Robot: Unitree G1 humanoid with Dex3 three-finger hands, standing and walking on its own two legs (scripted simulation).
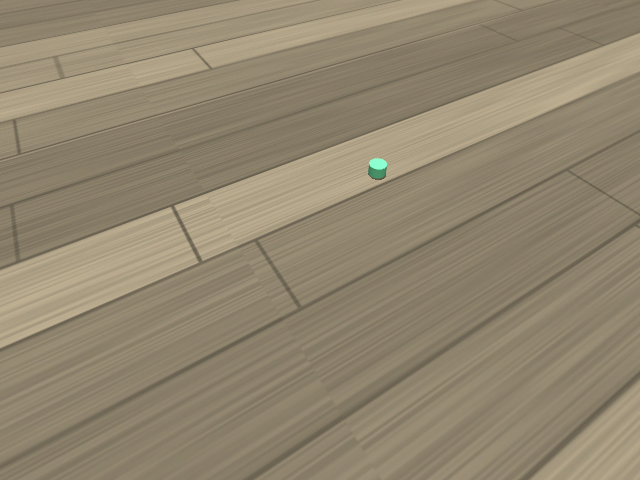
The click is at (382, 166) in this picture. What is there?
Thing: low tin
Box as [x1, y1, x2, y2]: [368, 158, 386, 178]
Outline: 372,159 369,162 368,173 373,177 382,177 385,174 386,162 378,158
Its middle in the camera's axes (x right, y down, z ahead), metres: +0.29 -0.34 +1.93
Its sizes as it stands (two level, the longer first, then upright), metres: 0.089 0.089 0.057
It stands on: the floor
